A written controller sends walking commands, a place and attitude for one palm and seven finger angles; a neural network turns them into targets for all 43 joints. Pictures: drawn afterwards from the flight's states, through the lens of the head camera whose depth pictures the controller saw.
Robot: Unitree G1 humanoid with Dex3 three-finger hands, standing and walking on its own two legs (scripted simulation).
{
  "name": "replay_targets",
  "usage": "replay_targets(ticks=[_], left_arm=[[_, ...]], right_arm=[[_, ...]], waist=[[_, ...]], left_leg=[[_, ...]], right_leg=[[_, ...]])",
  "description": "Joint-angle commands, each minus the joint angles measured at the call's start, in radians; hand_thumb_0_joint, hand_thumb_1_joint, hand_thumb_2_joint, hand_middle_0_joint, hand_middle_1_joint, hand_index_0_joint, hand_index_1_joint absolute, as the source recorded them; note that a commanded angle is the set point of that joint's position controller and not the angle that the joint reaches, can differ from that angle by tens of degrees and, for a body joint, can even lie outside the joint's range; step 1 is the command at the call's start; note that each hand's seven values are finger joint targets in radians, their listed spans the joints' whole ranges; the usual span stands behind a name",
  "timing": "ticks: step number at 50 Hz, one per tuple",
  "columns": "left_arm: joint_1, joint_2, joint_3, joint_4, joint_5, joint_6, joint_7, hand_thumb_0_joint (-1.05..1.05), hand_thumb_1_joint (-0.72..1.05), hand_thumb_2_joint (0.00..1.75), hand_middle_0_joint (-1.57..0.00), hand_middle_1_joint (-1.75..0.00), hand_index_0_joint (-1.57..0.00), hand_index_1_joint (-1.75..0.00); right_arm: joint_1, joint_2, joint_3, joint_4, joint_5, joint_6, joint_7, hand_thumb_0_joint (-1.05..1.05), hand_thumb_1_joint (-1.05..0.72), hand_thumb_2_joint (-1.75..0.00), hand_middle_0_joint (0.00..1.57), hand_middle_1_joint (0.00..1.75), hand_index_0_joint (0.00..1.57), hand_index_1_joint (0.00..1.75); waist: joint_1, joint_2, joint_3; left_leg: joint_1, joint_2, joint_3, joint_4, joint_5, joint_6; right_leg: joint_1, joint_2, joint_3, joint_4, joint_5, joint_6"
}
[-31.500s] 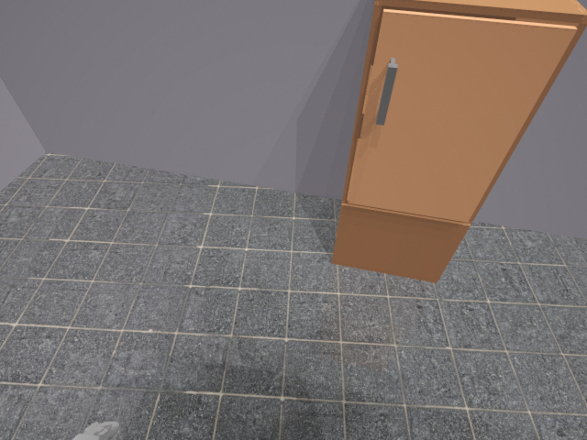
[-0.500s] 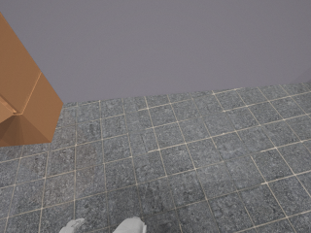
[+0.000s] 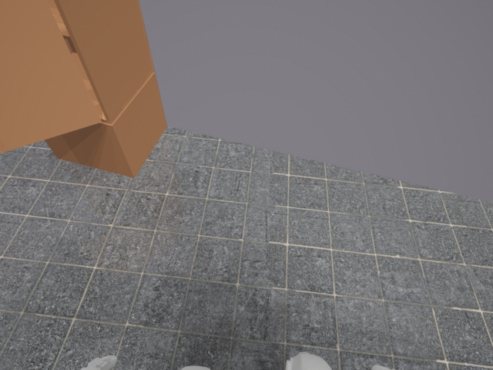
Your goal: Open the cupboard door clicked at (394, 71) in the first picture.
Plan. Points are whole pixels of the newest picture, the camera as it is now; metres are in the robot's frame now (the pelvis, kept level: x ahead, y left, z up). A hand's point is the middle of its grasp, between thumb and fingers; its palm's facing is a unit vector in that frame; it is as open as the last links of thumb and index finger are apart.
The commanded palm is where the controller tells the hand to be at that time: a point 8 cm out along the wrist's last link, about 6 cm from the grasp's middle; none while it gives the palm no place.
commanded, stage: turn to face it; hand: left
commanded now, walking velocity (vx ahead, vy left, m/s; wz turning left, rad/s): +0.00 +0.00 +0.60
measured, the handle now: out of the picture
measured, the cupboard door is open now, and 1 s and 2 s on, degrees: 46 46 46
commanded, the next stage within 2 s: take the last steps up to it in 0.88 s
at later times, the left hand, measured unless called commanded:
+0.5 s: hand out of the picture +0.00 +0.17 -0.17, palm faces +0.35 -0.92 -0.20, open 7.4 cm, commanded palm none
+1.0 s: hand out of the picture +0.00 +0.16 -0.16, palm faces +0.50 -0.83 -0.26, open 7.4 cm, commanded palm none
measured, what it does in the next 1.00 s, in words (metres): steps on the spot, turning left: right foot, then left foot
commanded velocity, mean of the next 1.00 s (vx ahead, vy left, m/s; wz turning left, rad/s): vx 0.01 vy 0.01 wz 0.41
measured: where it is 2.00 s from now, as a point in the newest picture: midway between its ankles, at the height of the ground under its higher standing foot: (194, 368)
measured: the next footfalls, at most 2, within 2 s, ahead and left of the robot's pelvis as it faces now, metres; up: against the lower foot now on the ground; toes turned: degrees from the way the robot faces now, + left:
right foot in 0.16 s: +0.05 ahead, -0.16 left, +0.00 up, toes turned +4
left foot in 0.52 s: +0.02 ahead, +0.10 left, +0.00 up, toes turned +25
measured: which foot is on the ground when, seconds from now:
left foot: down 0.00-0.16, up 0.18-0.50, down 0.52-0.90, up 0.92-1.00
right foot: up 0.00-0.14, down 0.16-0.52, up 0.54-0.88, down 0.90-1.00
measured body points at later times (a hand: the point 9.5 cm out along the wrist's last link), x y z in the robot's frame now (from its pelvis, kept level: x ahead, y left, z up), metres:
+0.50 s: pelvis +0.01 -0.03 -0.01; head +0.06 +0.00 +0.44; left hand -0.01 +0.22 -0.16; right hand +0.19 -0.25 -0.14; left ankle -0.01 +0.09 -0.72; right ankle +0.01 -0.16 -0.74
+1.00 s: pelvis +0.03 -0.05 +0.00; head +0.06 -0.05 +0.45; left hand -0.03 +0.20 -0.14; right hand +0.20 -0.23 -0.16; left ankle -0.04 +0.06 -0.69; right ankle +0.07 -0.15 -0.74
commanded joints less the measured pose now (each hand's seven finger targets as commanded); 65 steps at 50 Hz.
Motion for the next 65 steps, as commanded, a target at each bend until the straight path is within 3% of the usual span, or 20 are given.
replay_targets(ticks=[1, 6, 8, 9, 13, 21, 24, 25, 26, 27, 33, 42, 43, 45, 46, 49, 59, 63, 64, 65], left_arm=[[-0.01, 0.052, 0.009, -0.095, 0.0, -0.028, 0.008, 0.0, 0.9, 0.9, -0.2, -0.3, -0.2, -0.3], [0.106, 0.078, 0.017, -0.075, -0.006, -0.05, 0.017, 0.0, 0.9, 0.9, -0.2, -0.3, -0.2, -0.3], [0.146, 0.228, 0.045, -0.079, 0.017, -0.067, 0.031, 0.0, 0.9, 0.9, -0.2, -0.3, -0.2, -0.3], [0.125, 0.219, 0.031, -0.087, 0.009, -0.065, 0.036, 0.0, 0.9, 0.9, -0.2, -0.3, -0.2, -0.3], [-0.001, 0.101, 0.001, -0.113, 0.001, -0.068, 0.034, 0.0, 0.9, 0.9, -0.2, -0.3, -0.2, -0.3], [0.137, 0.164, 0.027, -0.053, 0.014, -0.071, 0.03, 0.0, 0.9, 0.9, -0.2, -0.3, -0.2, -0.3], [0.104, 0.164, 0.031, -0.049, 0.001, -0.068, 0.021, 0.0, 0.9, 0.9, -0.2, -0.3, -0.2, -0.3], [0.09, 0.137, 0.025, -0.06, -0.005, -0.065, 0.018, 0.0, 0.9, 0.9, -0.2, -0.3, -0.2, -0.3], [0.074, 0.059, 0.007, -0.098, -0.015, -0.06, 0.011, 0.0, 0.9, 0.9, -0.2, -0.3, -0.2, -0.3], [0.006, 0.052, -0.005, -0.119, -0.007, -0.046, 0.02, 0.0, 0.9, 0.9, -0.2, -0.3, -0.2, -0.3], [0.048, 0.04, 0.001, -0.038, 0.0, -0.026, 0.007, 0.0, 0.9, 0.9, -0.2, -0.3, -0.2, -0.3], [0.121, 0.027, -0.006, -0.006, -0.005, -0.045, 0.013, 0.0, 0.9, 0.9, -0.2, -0.3, -0.2, -0.3], [0.145, 0.049, -0.001, 0.002, -0.003, -0.054, 0.018, 0.0, 0.9, 0.9, -0.2, -0.3, -0.2, -0.3], [0.152, 0.18, 0.022, -0.001, 0.013, -0.07, 0.027, 0.0, 0.9, 0.9, -0.2, -0.3, -0.2, -0.3], [0.145, 0.184, 0.015, -0.014, 0.011, -0.07, 0.028, 0.0, 0.9, 0.9, -0.2, -0.3, -0.2, -0.3], [0.065, 0.102, -0.002, -0.017, 0.005, -0.076, 0.032, 0.0, 0.9, 0.9, -0.2, -0.3, -0.2, -0.3], [0.216, 0.142, 0.032, 0.071, 0.017, -0.107, 0.012, 0.0, 0.9, 0.9, -0.2, -0.3, -0.2, -0.3], [0.119, 0.136, 0.034, 0.068, 0.009, -0.095, -0.001, 0.0, 0.9, 0.9, -0.2, -0.3, -0.2, -0.3], [0.104, 0.087, 0.026, 0.05, 0.003, -0.086, -0.009, 0.0, 0.9, 0.9, -0.2, -0.3, -0.2, -0.3], [0.066, 0.023, 0.007, 0.006, -0.001, -0.085, -0.014, 0.0, 0.9, 0.9, -0.2, -0.3, -0.2, -0.3]], right_arm=[[0.014, -0.218, -0.071, -0.058, -0.005, -0.01, -0.015, 0.0, -0.9, -0.9, 0.2, 0.3, 0.2, 0.3], [-0.039, -0.202, -0.078, -0.078, 0.006, 0.0, -0.009, 0.0, -0.9, -0.9, 0.2, 0.3, 0.2, 0.3], [-0.046, -0.093, -0.062, -0.114, 0.017, -0.003, -0.001, 0.0, -0.9, -0.9, 0.2, 0.3, 0.2, 0.3], [-0.056, -0.141, -0.07, -0.112, 0.009, 0.002, 0.004, 0.0, -0.9, -0.9, 0.2, 0.3, 0.2, 0.3], [-0.012, -0.109, -0.065, -0.059, 0.007, 0.027, 0.02, 0.0, -0.9, -0.9, 0.2, 0.3, 0.2, 0.3], [-0.096, -0.055, -0.032, -0.075, 0.017, 0.008, 0.026, 0.0, -0.9, -0.9, 0.2, 0.3, 0.2, 0.3], [0.004, -0.089, -0.038, -0.053, 0.012, -0.004, 0.019, 0.0, -0.9, -0.9, 0.2, 0.3, 0.2, 0.3], [0.069, -0.147, -0.053, -0.037, 0.007, -0.012, 0.016, 0.0, -0.9, -0.9, 0.2, 0.3, 0.2, 0.3], [0.147, -0.262, -0.082, -0.028, -0.001, -0.021, 0.006, 0.0, -0.9, -0.9, 0.2, 0.3, 0.2, 0.3], [0.197, -0.294, -0.085, -0.003, 0.004, -0.012, -0.008, 0.0, -0.9, -0.9, 0.2, 0.3, 0.2, 0.3], [0.019, -0.177, -0.043, -0.042, -0.002, -0.026, -0.034, 0.0, -0.9, -0.9, 0.2, 0.3, 0.2, 0.3], [-0.01, -0.168, -0.046, -0.023, 0.003, -0.011, -0.023, 0.0, -0.9, -0.9, 0.2, 0.3, 0.2, 0.3], [-0.015, -0.148, -0.043, -0.025, 0.01, -0.012, -0.02, 0.0, -0.9, -0.9, 0.2, 0.3, 0.2, 0.3], [-0.009, -0.06, -0.029, -0.051, 0.018, -0.009, -0.009, 0.0, -0.9, -0.9, 0.2, 0.3, 0.2, 0.3], [-0.032, -0.092, -0.038, -0.054, 0.016, 0.002, -0.006, 0.0, -0.9, -0.9, 0.2, 0.3, 0.2, 0.3], [-0.009, -0.08, -0.041, -0.001, 0.012, 0.016, -0.003, 0.0, -0.9, -0.9, 0.2, 0.3, 0.2, 0.3], [-0.098, -0.033, -0.021, -0.019, 0.01, -0.023, 0.032, 0.0, -0.9, -0.9, 0.2, 0.3, 0.2, 0.3], [0.1, -0.065, -0.026, 0.042, 0.008, -0.039, 0.022, 0.0, -0.9, -0.9, 0.2, 0.3, 0.2, 0.3], [0.209, -0.147, -0.047, 0.069, 0.002, -0.045, 0.009, 0.0, -0.9, -0.9, 0.2, 0.3, 0.2, 0.3], [0.311, -0.23, -0.07, 0.082, -0.009, -0.046, -0.002, 0.0, -0.9, -0.9, 0.2, 0.3, 0.2, 0.3]], waist=[[-0.033, 0.166, -0.128], [0.026, 0.153, -0.155], [0.059, -0.299, -0.159], [0.048, -0.237, -0.134], [-0.032, -0.231, -0.077], [0.039, -0.172, -0.118], [-0.026, -0.144, -0.152], [-0.062, -0.013, -0.203], [-0.103, 0.304, -0.242], [-0.122, 0.271, -0.255], [-0.022, 0.179, -0.145], [0.012, 0.158, -0.152], [0.025, 0.103, -0.147], [0.031, -0.274, -0.122], [0.046, -0.216, -0.114], [-0.003, -0.205, -0.047], [0.068, -0.148, -0.058], [-0.044, -0.057, -0.071], [-0.097, 0.161, -0.111], [-0.132, 0.416, -0.129]], left_leg=[[0.06, 0.221, -0.264, -0.199, 0.093, 0.133], [-0.098, 0.145, -0.28, -0.066, 0.105, 0.072], [-0.344, -0.082, -0.008, 0.361, -0.342, -0.067], [-0.309, -0.018, -0.049, 0.569, -0.381, -0.055], [-0.296, 0.038, 0.003, 0.695, -0.194, -0.087], [-0.137, 0.018, 0.136, 0.216, -0.22, -0.078], [0.073, 0.001, 0.142, -0.021, -0.009, -0.052], [0.237, 0.09, 0.039, -0.088, 0.191, -0.015], [0.385, 0.367, -0.341, -0.113, 0.589, 0.137], [0.356, 0.441, -0.375, -0.111, 0.755, 0.23], [0.152, 0.26, -0.164, -0.166, 0.407, 0.145], [0.023, 0.201, -0.18, -0.108, 0.233, 0.102], [-0.034, 0.161, -0.158, -0.062, 0.152, 0.064], [-0.208, -0.036, 0.029, 0.258, -0.28, -0.047], [-0.182, -0.007, -0.009, 0.432, -0.378, -0.041], [-0.226, 0.024, -0.015, 0.598, -0.249, -0.055], [-0.187, 0.048, 0.088, 0.207, -0.218, -0.062], [0.215, -0.005, 0.157, -0.081, -0.064, -0.04], [0.367, 0.126, -0.035, -0.161, -0.189, 0.017], [0.426, 0.343, -0.367, -0.278, -0.271, 0.121]], right_leg=[[0.049, 0.03, -0.003, -0.17, -0.013, -0.004], [0.368, 0.064, -0.015, -0.575, 0.152, -0.022], [0.49, -0.364, 0.409, -0.808, 0.178, -0.179], [0.357, -0.412, 0.379, -0.794, 0.248, -0.236], [0.323, -0.226, 0.047, -0.713, 0.508, -0.188], [0.454, -0.273, -0.055, -0.584, 0.759, -0.183], [0.353, -0.24, -0.122, -0.447, 0.703, -0.112], [0.227, -0.197, -0.159, -0.292, 0.552, -0.063], [-0.049, -0.049, -0.178, -0.062, -0.088, 0.013], [-0.084, -0.028, -0.049, 0.055, -0.272, -0.003], [-0.024, -0.009, 0.005, 0.039, -0.026, -0.013], [0.293, 0.065, -0.055, -0.492, 0.133, -0.028], [0.376, 0.038, -0.029, -0.608, 0.211, -0.035], [0.424, -0.311, 0.32, -0.78, 0.314, -0.188], [0.316, -0.374, 0.324, -0.79, 0.314, -0.264], [0.304, -0.239, 0.161, -0.74, 0.489, -0.237], [0.445, -0.31, 0.108, -0.775, 0.242, -0.22], [0.166, -0.211, -0.045, -0.627, 0.056, -0.127], [0.006, -0.12, -0.127, -0.396, -0.024, -0.08], [-0.181, 0.009, -0.187, -0.085, -0.199, -0.037]])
